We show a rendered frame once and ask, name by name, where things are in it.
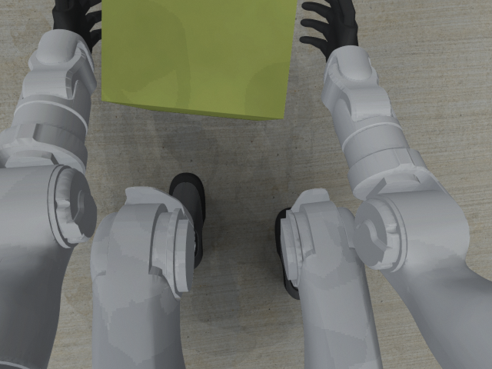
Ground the left robot shin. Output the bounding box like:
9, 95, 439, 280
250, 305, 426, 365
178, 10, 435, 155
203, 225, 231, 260
90, 186, 196, 283

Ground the robot left hand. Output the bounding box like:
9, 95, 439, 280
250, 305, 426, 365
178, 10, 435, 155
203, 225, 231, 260
52, 0, 101, 53

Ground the robot right hand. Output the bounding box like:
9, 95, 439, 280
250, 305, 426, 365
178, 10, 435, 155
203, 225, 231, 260
299, 0, 358, 63

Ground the robot left forearm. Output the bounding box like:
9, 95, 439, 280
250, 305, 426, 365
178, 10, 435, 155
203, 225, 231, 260
0, 29, 97, 175

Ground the robot left upper arm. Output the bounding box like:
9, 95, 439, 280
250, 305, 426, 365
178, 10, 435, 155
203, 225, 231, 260
0, 165, 97, 369

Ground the carton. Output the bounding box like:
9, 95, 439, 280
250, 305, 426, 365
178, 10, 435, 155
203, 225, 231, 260
101, 0, 298, 121

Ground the robot right forearm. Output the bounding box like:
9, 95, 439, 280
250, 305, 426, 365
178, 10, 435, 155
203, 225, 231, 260
321, 45, 470, 243

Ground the robot right thigh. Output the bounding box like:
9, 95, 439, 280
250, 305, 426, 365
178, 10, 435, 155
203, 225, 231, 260
281, 201, 383, 369

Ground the robot right upper arm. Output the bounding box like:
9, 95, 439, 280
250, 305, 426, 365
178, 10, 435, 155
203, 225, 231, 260
352, 190, 492, 369

